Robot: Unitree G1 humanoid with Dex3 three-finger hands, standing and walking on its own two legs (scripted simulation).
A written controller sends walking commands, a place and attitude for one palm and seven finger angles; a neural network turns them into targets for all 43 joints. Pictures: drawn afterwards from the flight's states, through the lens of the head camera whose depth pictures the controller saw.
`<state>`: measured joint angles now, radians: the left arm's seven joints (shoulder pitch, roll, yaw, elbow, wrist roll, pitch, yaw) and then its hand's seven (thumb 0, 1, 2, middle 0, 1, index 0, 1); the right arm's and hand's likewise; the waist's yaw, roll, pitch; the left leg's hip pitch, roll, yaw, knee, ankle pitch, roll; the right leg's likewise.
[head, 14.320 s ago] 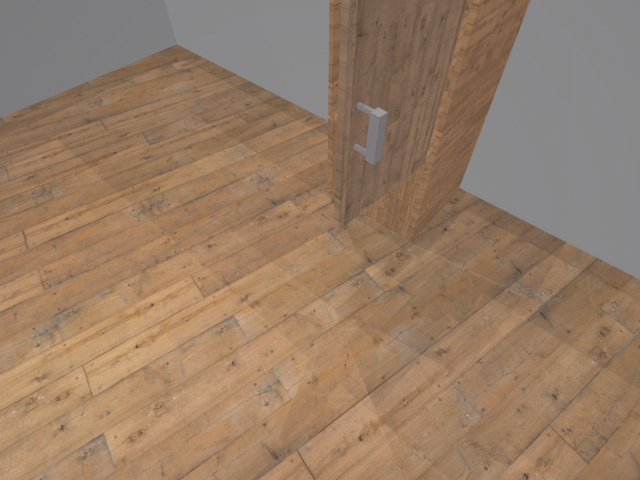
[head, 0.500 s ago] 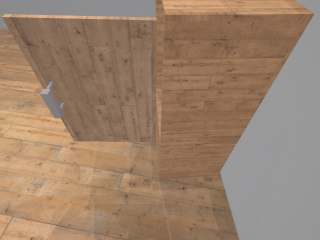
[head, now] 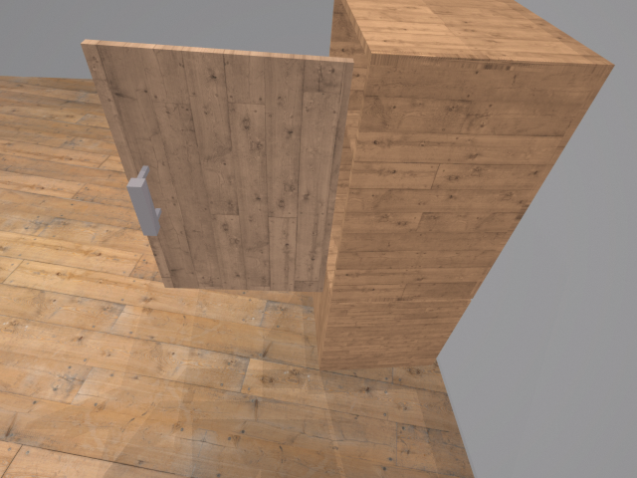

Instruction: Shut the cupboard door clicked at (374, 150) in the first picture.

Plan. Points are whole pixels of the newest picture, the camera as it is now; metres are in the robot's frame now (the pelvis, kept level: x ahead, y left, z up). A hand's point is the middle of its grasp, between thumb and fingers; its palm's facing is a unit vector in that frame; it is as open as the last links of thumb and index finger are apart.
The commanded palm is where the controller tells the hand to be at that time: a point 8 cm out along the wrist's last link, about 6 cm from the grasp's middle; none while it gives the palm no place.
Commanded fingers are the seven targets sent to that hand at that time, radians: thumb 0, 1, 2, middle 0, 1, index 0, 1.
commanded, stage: shuffle to correct the standing spot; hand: left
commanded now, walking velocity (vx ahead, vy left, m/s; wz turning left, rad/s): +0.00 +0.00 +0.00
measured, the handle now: (148, 200) +0.59 +0.37 -0.03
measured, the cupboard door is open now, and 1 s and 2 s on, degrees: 86 86 86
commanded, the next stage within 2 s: come to a stop and stand still in 1.14 s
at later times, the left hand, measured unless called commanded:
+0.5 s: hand out of the picture -0.01 +0.26 -0.18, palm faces +0.10 -0.98 -0.18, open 7.3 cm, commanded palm none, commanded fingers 0.00 0.90 0.90 -0.20 -0.30 -0.20 -0.30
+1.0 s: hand out of the picture +0.15 +0.28 -0.17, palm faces +0.14 -0.98 -0.16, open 7.1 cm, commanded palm none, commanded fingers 0.00 0.90 0.90 -0.20 -0.30 -0.20 -0.30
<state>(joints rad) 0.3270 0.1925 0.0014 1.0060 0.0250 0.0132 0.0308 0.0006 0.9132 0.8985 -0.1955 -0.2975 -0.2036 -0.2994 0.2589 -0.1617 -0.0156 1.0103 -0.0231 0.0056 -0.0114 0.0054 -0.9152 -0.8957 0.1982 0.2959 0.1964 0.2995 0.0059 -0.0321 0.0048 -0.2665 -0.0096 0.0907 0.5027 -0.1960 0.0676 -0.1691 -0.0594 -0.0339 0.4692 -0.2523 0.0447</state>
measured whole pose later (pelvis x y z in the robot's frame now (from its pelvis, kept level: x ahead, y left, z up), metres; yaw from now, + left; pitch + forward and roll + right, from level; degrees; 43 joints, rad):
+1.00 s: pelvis +0.08 +0.10 +0.00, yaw +3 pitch -1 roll -3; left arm 0.23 0.13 0.07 0.96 0.02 -0.06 0.04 -0.03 0.96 0.90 -0.20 -0.30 -0.21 -0.30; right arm 0.39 -0.13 -0.04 1.11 -0.03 0.01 0.00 0.01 -0.91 -0.90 0.20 0.30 0.19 0.30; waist -0.02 0.02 0.01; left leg -0.40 0.04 0.07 0.93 -0.43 0.02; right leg -0.19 -0.04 -0.15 0.47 -0.25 0.01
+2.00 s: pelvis +0.13 +0.19 +0.01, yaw +1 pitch +0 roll -1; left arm 0.26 0.19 0.06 1.03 0.03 0.05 0.01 0.00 0.92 0.90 -0.20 -0.30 -0.20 -0.30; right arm 0.29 -0.12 -0.03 1.04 -0.04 0.00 -0.04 0.01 -0.93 -0.90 0.20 0.30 0.20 0.30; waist 0.00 -0.05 0.00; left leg -0.19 -0.01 0.11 0.42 -0.23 0.07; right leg -0.42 -0.03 0.02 0.98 -0.30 0.04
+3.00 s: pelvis +0.12 +0.11 +0.00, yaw +1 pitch -1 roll -1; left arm 0.34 0.09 0.00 1.14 0.02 -0.03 0.04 0.00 0.91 0.90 -0.20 -0.30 -0.21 -0.30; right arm 0.24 -0.16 -0.02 1.11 -0.02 0.01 -0.03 0.01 -0.92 -0.90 0.20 0.30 0.19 0.30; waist 0.02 0.02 0.05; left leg -0.24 0.09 0.04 0.55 -0.28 -0.04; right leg -0.14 0.01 -0.08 0.43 -0.27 -0.02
